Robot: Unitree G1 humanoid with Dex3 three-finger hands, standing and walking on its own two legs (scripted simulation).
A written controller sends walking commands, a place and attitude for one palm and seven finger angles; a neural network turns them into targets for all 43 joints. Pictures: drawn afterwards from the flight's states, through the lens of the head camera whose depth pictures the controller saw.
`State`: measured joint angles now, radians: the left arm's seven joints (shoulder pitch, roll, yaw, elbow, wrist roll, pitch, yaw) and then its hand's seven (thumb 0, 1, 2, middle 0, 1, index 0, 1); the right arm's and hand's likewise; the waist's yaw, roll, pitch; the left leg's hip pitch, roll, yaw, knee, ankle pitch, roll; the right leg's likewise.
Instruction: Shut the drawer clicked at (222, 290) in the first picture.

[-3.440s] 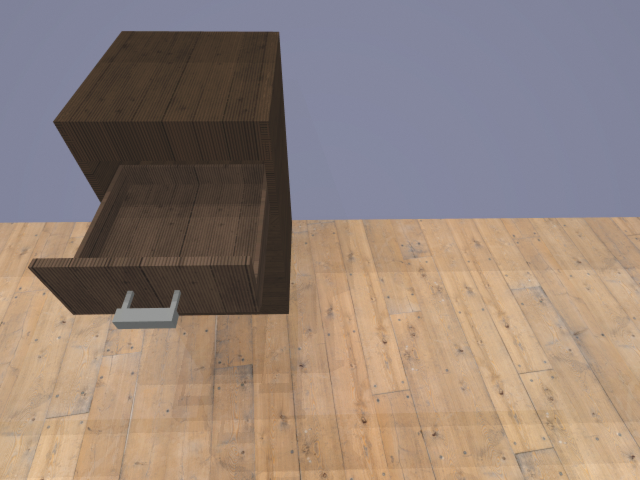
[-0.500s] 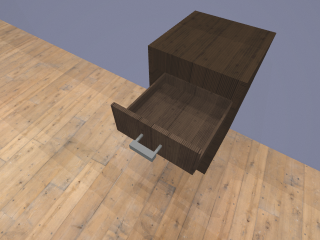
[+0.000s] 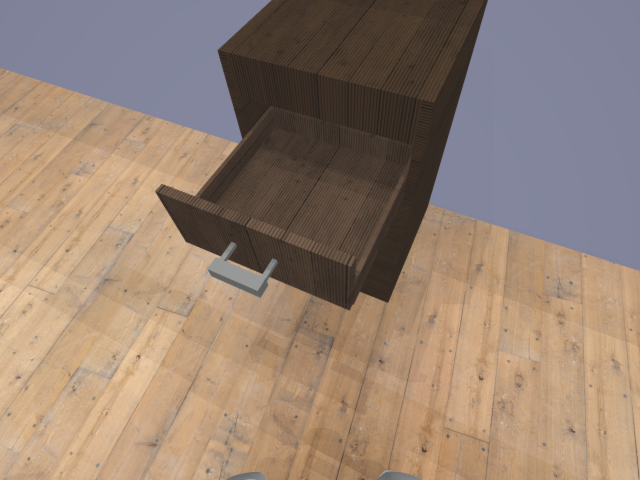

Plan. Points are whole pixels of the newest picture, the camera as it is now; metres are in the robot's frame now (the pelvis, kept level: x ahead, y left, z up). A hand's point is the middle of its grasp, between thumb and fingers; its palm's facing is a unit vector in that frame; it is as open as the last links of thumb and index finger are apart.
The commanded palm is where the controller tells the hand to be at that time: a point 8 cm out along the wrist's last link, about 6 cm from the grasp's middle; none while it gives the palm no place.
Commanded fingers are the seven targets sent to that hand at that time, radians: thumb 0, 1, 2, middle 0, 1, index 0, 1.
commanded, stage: turn to face it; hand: left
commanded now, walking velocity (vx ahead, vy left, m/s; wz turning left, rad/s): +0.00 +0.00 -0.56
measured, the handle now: (244, 266) +0.45 +0.19 -0.14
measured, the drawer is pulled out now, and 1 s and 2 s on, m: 0.29 0.29 0.29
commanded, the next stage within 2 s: come to a stop and stand still in 0.56 s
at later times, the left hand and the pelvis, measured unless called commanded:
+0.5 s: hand out of the picture +0.10 +0.16 -0.14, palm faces -0.13 -0.96 -0.24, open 7.4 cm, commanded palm none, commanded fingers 0.00 0.90 0.90 -0.20 -0.30 -0.20 -0.30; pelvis +0.04 -0.02 +0.02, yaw -14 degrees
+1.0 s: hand (250, 386) +0.25 +0.14 -0.15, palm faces -0.37 -0.89 -0.25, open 7.4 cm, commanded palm none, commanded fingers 0.00 0.90 0.90 -0.20 -0.30 -0.20 -0.30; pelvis +0.06 -0.02 +0.03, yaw -22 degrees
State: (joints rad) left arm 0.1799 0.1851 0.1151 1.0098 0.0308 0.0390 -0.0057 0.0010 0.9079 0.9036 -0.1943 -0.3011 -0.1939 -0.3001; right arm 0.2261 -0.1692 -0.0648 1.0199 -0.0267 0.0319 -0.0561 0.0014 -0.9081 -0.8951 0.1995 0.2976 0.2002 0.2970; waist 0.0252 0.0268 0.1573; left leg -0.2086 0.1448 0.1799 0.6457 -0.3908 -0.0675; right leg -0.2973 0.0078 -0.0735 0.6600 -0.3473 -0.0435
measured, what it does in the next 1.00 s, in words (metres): steps on the spot, turning right: left foot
